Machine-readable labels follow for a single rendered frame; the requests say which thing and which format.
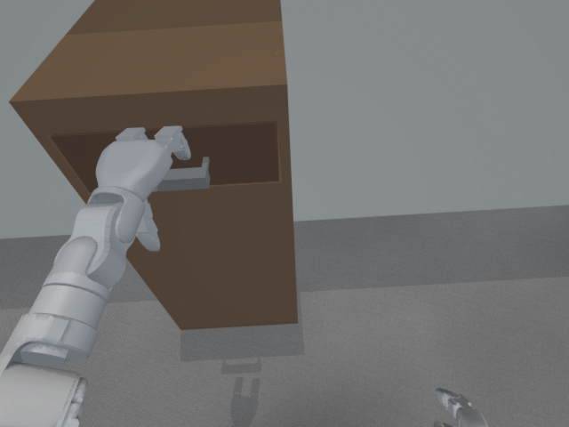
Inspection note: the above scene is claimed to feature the drawer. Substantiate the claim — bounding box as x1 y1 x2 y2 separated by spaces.
51 121 279 192

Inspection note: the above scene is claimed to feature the robot left hand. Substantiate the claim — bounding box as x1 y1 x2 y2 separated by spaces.
96 125 191 252

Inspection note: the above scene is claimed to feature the handle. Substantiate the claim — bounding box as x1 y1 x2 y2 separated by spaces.
157 157 210 191

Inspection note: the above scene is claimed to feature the robot right hand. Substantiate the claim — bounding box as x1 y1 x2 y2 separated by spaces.
433 388 489 427

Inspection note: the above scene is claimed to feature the left robot upper arm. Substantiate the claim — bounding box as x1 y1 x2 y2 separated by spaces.
0 361 88 427

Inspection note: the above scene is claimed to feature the cabinet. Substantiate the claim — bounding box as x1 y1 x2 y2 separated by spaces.
9 0 298 330

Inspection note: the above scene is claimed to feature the left robot forearm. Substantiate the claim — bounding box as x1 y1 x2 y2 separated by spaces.
0 186 145 377

